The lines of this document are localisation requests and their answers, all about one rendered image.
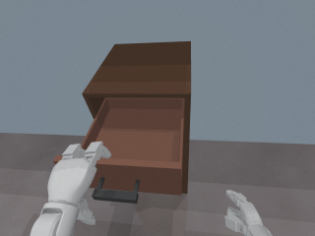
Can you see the robot left forearm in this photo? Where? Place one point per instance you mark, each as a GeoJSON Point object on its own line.
{"type": "Point", "coordinates": [56, 219]}

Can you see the cabinet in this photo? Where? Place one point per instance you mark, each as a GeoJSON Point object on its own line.
{"type": "Point", "coordinates": [146, 70]}

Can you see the robot right forearm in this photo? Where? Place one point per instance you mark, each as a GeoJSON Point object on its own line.
{"type": "Point", "coordinates": [257, 230]}

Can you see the left robot hand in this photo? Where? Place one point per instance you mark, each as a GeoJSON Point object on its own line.
{"type": "Point", "coordinates": [71, 177]}

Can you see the right robot hand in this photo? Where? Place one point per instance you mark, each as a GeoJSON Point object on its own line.
{"type": "Point", "coordinates": [238, 221]}

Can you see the drawer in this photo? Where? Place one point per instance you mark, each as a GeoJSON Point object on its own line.
{"type": "Point", "coordinates": [145, 136]}

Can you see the handle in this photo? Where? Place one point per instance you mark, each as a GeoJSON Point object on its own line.
{"type": "Point", "coordinates": [129, 197]}

